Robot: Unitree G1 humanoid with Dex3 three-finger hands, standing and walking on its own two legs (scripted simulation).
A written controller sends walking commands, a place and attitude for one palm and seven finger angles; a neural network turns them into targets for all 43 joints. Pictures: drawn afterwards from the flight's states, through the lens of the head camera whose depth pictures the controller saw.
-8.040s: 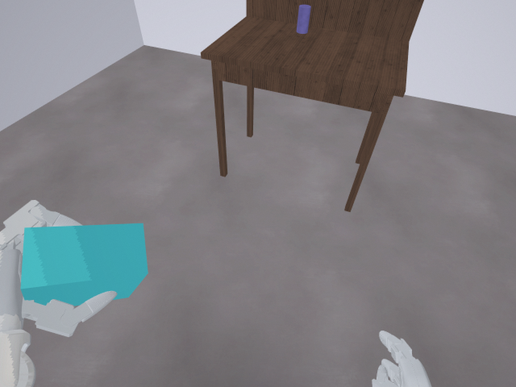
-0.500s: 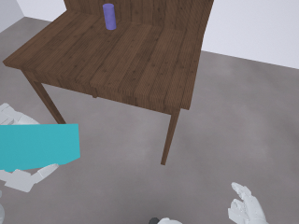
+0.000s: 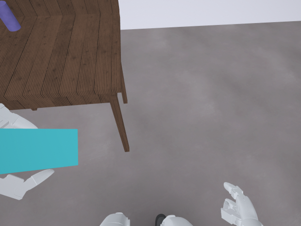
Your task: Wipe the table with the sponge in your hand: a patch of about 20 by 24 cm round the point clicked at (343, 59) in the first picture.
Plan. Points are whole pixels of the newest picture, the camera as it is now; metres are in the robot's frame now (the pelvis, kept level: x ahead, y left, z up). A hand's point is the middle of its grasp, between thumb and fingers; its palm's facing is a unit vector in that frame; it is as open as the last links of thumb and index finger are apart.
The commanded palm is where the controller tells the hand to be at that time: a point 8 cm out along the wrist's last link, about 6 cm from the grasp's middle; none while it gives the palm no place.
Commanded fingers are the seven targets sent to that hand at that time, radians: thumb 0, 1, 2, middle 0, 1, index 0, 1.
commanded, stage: turn to face it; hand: left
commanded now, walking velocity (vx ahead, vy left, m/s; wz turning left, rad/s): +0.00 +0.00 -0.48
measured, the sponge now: (44, 151) +0.23 +0.20 +0.15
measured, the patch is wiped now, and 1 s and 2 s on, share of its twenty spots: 0.00 0.00 0.00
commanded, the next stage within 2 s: take the last steps up to it in 0.40 s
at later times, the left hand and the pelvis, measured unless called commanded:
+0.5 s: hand (84, 155) +0.22 +0.13 +0.16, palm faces +0.13 -0.86 -0.49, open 10.2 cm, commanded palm +0.17 +0.20 +0.18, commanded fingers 0.00 0.10 1.30 -1.20 -1.60 -1.20 -1.60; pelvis -0.05 -0.04 -0.01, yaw -13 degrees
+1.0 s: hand (79, 164) +0.21 +0.13 +0.17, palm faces +0.22 -0.88 -0.42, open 10.2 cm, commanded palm +0.16 +0.19 +0.18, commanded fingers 0.00 0.10 1.30 -1.20 -1.60 -1.20 -1.60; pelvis -0.05 -0.05 -0.01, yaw -12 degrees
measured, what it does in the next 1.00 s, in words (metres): steps on the spot: left foot, then right foot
